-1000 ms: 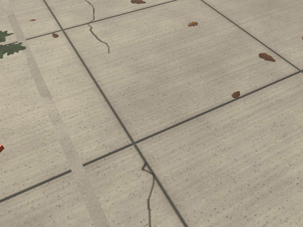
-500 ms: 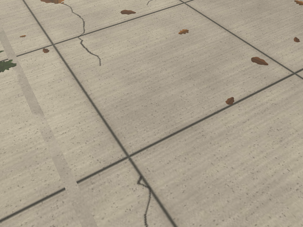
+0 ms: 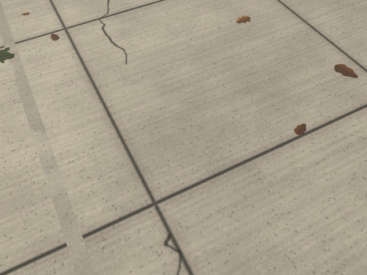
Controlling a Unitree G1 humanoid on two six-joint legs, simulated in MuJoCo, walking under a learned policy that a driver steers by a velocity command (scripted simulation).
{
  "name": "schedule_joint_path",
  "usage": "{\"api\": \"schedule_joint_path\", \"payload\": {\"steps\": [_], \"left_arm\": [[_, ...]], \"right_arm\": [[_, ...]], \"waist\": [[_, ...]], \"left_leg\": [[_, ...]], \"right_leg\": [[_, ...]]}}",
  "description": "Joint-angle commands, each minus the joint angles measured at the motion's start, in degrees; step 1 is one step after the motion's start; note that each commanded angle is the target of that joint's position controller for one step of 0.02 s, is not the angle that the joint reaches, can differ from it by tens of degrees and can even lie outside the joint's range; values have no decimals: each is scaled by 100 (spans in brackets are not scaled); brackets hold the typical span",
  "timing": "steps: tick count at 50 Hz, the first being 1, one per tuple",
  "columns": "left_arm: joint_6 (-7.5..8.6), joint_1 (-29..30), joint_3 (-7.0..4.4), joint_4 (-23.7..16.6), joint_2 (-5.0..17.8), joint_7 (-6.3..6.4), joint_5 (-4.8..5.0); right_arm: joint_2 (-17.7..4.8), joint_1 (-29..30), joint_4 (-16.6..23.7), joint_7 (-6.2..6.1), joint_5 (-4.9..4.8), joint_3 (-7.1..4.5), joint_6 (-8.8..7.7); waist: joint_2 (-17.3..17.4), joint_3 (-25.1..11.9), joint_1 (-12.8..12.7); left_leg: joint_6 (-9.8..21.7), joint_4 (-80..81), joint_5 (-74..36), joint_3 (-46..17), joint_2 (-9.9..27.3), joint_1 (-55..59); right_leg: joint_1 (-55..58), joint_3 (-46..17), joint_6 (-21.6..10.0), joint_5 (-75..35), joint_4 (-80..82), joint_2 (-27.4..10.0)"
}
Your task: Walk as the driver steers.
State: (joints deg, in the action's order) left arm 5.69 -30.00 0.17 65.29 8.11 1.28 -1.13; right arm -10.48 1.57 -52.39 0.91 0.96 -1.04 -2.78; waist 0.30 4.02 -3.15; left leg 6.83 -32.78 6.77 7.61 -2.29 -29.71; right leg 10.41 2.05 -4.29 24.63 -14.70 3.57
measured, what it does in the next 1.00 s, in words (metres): walks ahead: left foot, then right foot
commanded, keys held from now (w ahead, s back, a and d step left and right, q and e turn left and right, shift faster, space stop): w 0.10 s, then no key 0.50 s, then e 0.40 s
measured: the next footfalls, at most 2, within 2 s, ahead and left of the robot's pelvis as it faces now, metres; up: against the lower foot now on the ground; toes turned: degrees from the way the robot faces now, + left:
left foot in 0.02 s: +0.18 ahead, +0.06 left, +0.00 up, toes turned +4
right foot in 0.50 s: +0.36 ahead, -0.09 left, +0.00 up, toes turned -2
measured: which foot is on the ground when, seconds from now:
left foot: up 0.00-0.00, down 0.02-0.50, up 0.52-0.88, down 0.90-1.00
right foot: down 0.00-0.04, up 0.06-0.48, down 0.50-0.92, up 0.94-1.00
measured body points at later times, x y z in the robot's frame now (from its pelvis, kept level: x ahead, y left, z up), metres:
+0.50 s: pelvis +0.23 +0.00 +0.01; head +0.25 -0.01 +0.46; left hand +0.33 +0.21 -0.14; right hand +0.18 -0.22 -0.15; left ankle +0.14 +0.06 -0.72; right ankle +0.32 -0.08 -0.72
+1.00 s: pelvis +0.24 +0.02 +0.02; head +0.26 +0.04 +0.47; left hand +0.34 +0.27 -0.13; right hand +0.24 -0.24 -0.11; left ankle +0.24 +0.11 -0.72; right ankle +0.27 -0.08 -0.68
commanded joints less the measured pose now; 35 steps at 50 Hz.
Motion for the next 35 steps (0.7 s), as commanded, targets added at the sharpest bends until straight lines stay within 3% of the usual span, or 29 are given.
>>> {"api": "schedule_joint_path", "payload": {"steps": [1, 2, 3, 4, 5, 6, 8, 10, 13, 17, 22, 23, 24, 25, 26, 27, 28, 29, 31, 33, 35], "left_arm": [[26, 192, -180, -256, 1010, 7, 37], [13, -88, -90, -426, 528, -52, 106], [-25, -397, -177, -404, 576, -105, 134], [-51, 166, -245, -572, 833, -92, 27], [-22, 657, -263, -721, 847, -125, -12], [-30, 772, -268, -726, 719, -125, -9], [-185, 491, -242, -635, 446, -133, -115], [-296, 478, -249, -654, 354, -138, -103], [-379, 987, -251, -831, 421, -131, -58], [-384, 1760, -165, -1004, 372, -91, 32], [-339, 1791, -171, -910, 503, 39, 10], [-303, 1566, -182, -813, 501, 65, 1], [-232, 1242, -191, -698, 532, 89, -15], [-152, 764, -270, -572, 892, 111, -61], [-170, 577, -270, -535, 997, 109, -47], [-228, 614, -177, -544, 665, 75, 37], [-258, 858, -136, -569, 587, 65, 30], [-297, 1165, -119, -614, 581, 90, -2], [-368, 1525, -80, -649, 541, 167, -18], [-414, 1696, -159, -751, 749, 143, -8], [-463, 1641, -267, -828, 965, 110, 19]], "right_arm": [[-944, -2552, -519, -158, 70, -360, -109], [-1483, -3179, -578, -187, 209, -502, -114], [-1459, -2843, -540, -99, 94, -510, -43], [-1212, -2143, -452, -66, -53, -460, -47], [-788, -1708, -362, -39, -75, -352, -94], [-515, -1530, -376, -43, -35, -268, -165], [-253, -1731, -557, -103, -12, -149, -300], [-356, -2052, -707, -108, 7, -124, -402], [-518, -2179, -765, -120, 16, -85, -368], [-477, -2538, -882, -183, -16, -1, -255], [-425, -2677, -1003, -285, 40, 33, -139], [-428, -2604, -1006, -302, 20, 31, -125], [-448, -2595, -1026, -306, -9, 21, -127], [-407, -2786, -974, -312, -33, 36, -158], [18, -3596, -1124, -321, -179, 111, -93], [-83, -3505, -1243, -352, -173, 56, 65], [-232, -3036, -1127, -354, -69, -6, 150], [-170, -2692, -1075, -328, 24, -14, 210], [-16, -2509, -1054, -291, 54, 3, 321], [-25, -2459, -1036, -343, 23, -11, 364], [-161, -2301, -937, -416, -16, -66, 395]], "waist": [[-475, -1029, 1403], [480, -1700, 1296], [848, -1896, 961], [346, -951, 723], [56, -323, 621], [-197, 74, 398], [-145, 26, 84], [-7, -86, -9], [295, -128, -23], [525, -303, 286], [530, -242, 349], [450, -234, 226], [244, -301, 49], [-116, -735, 46], [-838, -1321, 304], [-946, -1443, 122], [-771, -979, 157], [-545, -645, 234], [-507, -316, 493], [-576, -347, 521], [-555, -486, 442]], "left_leg": [[438, 545, 205, -493, 193, 3138], [927, 720, 1122, -2652, 1809, 4423], [1585, 1703, 1654, -5056, 2578, 4670], [1411, 1989, 2295, -4383, 2350, 3858], [1229, 2215, 2050, -3640, 2143, 3005], [1029, 2335, 851, -3009, 1911, 2308], [801, 2209, -1617, -1986, 1593, 1683], [738, 2027, -3463, -1361, 1438, 1625], [492, 1897, -4365, -773, 1103, 1787], [162, 1683, -4528, -542, 956, 2183], [289, 1070, -4250, -872, 1273, 2714], [239, 783, -4136, -917, 1262, 2734], [73, 380, -3723, -888, 1146, 2620], [-127, -174, -2438, -805, 923, 2193], [-317, -983, 606, -571, 391, 1669], [-349, -1455, 2857, -621, 76, 1514], [-386, -1721, 3265, -819, 80, 1277], [-445, -1790, 3071, -909, 122, 1241], [-564, -1318, 2436, -933, 268, 1543], [-643, -999, 2120, -741, 138, 1570], [-667, -1008, 2014, -689, 82, 1416]], "right_leg": [[-1438, -142, -273, -5885, -3117, -1249], [-2863, 165, -159, -2588, -5239, -598], [-4239, -306, -131, 440, -6691, 183], [-4720, -580, -231, -110, -6690, -293], [-4713, -540, -241, -574, -6379, -510], [-4394, -518, -201, -763, -6023, -667], [-3644, -467, -12, -685, -5561, -760], [-3492, -302, 115, -712, -5195, -661], [-3682, -36, 207, -1259, -4205, -597], [-3415, 261, 245, -1987, -2861, -430], [-3089, 171, 74, -1567, -1985, -341], [-2790, 154, 8, -1704, -1497, -318], [-2217, -2, -42, -2625, -755, -439], [-1244, -593, -162, -4948, -992, -1113], [-505, -1539, -1034, -7178, -1300, -2224], [-796, -2055, -1564, -6922, -1035, -2626], [-1289, -2062, -1547, -5651, -681, -2468], [-1751, -1891, -1369, -4549, -390, -2236], [-2494, -1467, -934, -3356, -1, -1786], [-2519, -1355, -753, -2983, -45, -1494], [-2450, -1527, -816, -2530, -64, -1499]]}}
Velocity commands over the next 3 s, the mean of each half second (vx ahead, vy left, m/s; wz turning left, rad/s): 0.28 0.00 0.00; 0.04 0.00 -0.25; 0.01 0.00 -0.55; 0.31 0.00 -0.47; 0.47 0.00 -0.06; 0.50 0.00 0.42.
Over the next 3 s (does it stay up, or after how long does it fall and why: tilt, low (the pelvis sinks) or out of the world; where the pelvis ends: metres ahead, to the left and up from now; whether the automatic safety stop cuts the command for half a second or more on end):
stays up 0.73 -0.38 -0.01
